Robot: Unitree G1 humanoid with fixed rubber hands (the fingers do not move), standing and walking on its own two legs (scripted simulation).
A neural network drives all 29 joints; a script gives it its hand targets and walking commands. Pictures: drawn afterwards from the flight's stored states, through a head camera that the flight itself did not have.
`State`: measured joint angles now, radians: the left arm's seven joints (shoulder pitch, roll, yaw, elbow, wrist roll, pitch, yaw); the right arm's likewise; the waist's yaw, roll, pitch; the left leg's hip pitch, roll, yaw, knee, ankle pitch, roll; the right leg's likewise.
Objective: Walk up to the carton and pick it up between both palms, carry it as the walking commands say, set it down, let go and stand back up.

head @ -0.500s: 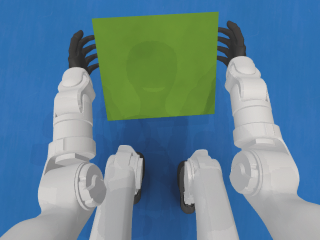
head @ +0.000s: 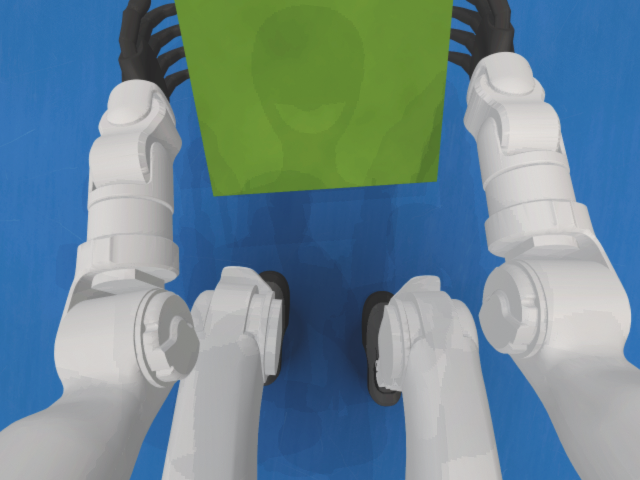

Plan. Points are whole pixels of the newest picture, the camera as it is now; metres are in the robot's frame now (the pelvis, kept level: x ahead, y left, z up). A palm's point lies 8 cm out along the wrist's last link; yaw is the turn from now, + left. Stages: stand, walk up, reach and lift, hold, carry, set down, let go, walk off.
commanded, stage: set down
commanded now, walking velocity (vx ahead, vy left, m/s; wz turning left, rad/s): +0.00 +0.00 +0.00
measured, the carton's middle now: (316, 76) +0.55 +0.04 -0.23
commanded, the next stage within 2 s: none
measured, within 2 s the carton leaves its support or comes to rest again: neither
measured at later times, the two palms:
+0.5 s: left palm (163, 78) +0.53 +0.21 -0.18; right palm (464, 52) +0.57 -0.13 -0.18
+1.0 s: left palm (164, 73) +0.54 +0.21 -0.19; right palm (462, 48) +0.58 -0.13 -0.19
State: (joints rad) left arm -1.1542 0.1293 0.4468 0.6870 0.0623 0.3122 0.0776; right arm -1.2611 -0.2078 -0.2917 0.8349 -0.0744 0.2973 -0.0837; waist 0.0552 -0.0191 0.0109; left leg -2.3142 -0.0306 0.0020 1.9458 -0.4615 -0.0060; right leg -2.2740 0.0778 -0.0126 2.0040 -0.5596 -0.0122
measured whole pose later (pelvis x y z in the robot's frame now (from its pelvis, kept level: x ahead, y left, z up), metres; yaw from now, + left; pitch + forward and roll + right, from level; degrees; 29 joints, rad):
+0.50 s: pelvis +0.00 +0.00 -0.05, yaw +0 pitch +42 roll +1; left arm -1.29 0.23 0.40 0.85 -0.03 0.25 0.08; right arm -1.44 -0.29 -0.20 1.00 0.00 0.23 -0.08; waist 0.06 0.00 0.19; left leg -2.35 -0.03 0.02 2.12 -0.51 0.00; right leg -2.31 0.08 -0.01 2.19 -0.61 -0.02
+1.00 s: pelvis +0.01 +0.00 -0.05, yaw +1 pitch +40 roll +2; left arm -1.33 0.24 0.45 0.88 0.00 0.22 0.03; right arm -1.46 -0.27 -0.28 0.99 -0.06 0.21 -0.04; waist 0.06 0.00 0.24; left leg -2.33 -0.03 0.02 2.15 -0.53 -0.01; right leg -2.29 0.08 -0.02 2.23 -0.64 -0.03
